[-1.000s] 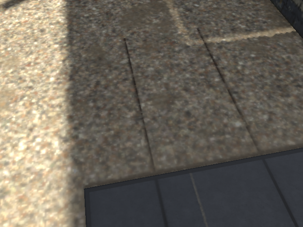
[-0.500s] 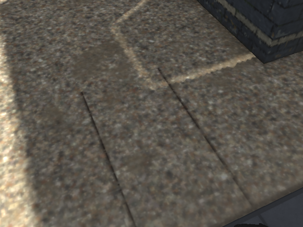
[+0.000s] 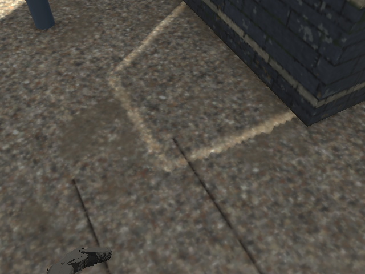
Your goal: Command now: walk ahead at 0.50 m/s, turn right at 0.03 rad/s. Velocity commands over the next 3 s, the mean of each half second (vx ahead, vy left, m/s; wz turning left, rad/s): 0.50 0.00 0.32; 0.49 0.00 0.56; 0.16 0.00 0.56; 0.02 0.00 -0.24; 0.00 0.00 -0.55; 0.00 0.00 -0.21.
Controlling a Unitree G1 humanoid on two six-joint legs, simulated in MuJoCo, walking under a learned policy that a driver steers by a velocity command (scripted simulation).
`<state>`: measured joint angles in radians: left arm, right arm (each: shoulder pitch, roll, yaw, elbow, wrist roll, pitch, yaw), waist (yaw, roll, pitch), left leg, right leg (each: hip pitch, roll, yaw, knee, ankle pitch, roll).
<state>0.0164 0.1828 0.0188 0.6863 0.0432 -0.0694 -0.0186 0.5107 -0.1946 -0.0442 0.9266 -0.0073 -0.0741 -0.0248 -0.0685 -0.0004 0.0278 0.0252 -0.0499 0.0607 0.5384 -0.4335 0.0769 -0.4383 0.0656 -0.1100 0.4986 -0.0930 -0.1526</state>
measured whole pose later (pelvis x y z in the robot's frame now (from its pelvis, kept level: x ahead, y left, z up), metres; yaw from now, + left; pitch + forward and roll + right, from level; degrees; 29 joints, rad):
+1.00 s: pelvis +0.54 +0.10 +0.01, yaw +29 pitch +3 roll +1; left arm 0.04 0.24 0.00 0.65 0.03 -0.04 -0.01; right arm 0.46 -0.28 -0.08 0.80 -0.02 -0.03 -0.01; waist -0.11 -0.03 0.02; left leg -0.03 -0.16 -0.21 0.38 -0.37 0.11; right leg -0.59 -0.03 0.04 0.61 -0.09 0.03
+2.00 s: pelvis +0.63 +0.13 +0.01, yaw +34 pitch +0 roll +1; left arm 0.28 0.26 0.05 0.74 0.02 0.05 -0.01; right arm 0.18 -0.27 -0.06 0.75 -0.02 0.06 -0.03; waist 0.02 0.03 0.04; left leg -0.39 0.03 0.10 0.80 -0.46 0.00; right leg -0.24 0.03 -0.03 0.60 -0.35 -0.07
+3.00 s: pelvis +0.59 +0.13 +0.02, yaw +12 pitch -2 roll +0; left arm 0.20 0.23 0.00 0.86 0.01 0.02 0.02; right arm 0.24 -0.25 -0.01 0.85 -0.01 0.02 -0.01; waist -0.03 0.02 0.04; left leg -0.19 -0.02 0.00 0.41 -0.19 0.02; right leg -0.12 0.05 0.06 0.41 -0.26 -0.03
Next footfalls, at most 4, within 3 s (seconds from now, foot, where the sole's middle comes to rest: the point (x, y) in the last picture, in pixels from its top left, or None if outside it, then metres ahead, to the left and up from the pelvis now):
0.52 left None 0.43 0.12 -0.76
1.04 right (154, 196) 0.77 0.09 -0.76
1.50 left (106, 235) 0.62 0.27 -0.76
1.94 right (158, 215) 0.69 0.07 -0.76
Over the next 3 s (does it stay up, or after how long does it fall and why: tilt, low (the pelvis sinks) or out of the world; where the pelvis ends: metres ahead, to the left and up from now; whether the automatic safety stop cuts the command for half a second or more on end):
stays up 0.59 0.13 0.02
